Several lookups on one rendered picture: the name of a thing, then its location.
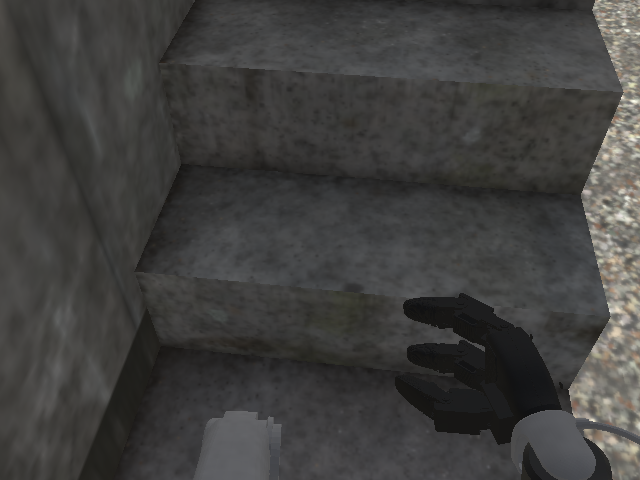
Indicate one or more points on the robot right hand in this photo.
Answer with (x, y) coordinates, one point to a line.
(511, 376)

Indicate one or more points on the left robot shin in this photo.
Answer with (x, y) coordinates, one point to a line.
(209, 423)

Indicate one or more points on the robot left thigh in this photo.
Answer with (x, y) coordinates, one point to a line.
(240, 447)

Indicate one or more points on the robot right forearm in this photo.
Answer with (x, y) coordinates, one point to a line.
(548, 446)

